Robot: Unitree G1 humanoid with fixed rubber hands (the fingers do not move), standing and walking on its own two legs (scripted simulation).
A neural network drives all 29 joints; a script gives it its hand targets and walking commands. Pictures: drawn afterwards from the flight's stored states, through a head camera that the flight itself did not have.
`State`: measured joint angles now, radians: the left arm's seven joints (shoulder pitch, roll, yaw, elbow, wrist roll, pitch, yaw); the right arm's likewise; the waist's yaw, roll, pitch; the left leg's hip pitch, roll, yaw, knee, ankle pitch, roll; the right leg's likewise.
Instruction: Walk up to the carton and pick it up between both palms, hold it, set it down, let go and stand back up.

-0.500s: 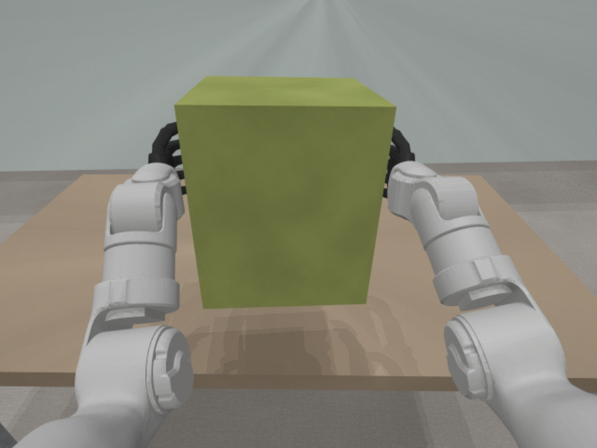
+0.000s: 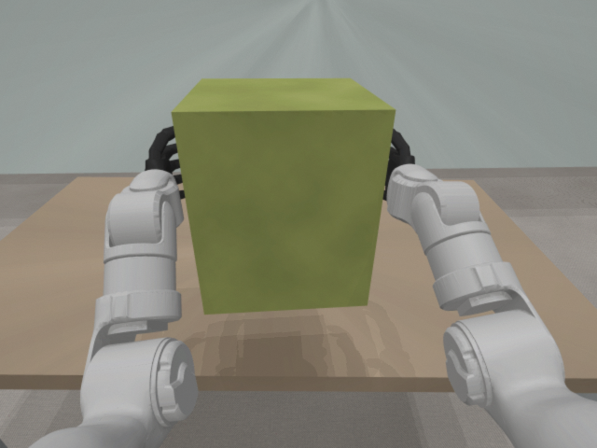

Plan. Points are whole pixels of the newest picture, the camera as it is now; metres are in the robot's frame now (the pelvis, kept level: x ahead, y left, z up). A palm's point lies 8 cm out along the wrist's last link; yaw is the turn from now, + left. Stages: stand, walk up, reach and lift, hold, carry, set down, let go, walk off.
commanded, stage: hold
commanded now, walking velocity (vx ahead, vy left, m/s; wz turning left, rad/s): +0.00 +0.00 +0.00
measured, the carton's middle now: (282, 188) +0.38 +0.00 +0.25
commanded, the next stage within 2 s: none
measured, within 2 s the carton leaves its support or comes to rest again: neither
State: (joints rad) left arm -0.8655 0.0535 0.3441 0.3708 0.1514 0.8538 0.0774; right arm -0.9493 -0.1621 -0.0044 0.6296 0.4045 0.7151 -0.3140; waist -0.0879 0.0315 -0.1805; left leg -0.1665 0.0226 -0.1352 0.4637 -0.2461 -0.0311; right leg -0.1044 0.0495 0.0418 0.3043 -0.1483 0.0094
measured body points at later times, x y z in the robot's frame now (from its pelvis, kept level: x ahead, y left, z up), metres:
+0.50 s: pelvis -0.01 +0.00 +0.00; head -0.10 +0.01 +0.44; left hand +0.38 +0.15 +0.28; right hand +0.37 -0.16 +0.28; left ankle +0.01 +0.14 -0.74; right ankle +0.01 -0.13 -0.74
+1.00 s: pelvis -0.01 +0.00 +0.00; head -0.09 +0.01 +0.44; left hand +0.39 +0.15 +0.27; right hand +0.37 -0.16 +0.27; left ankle +0.01 +0.13 -0.74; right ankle +0.01 -0.13 -0.74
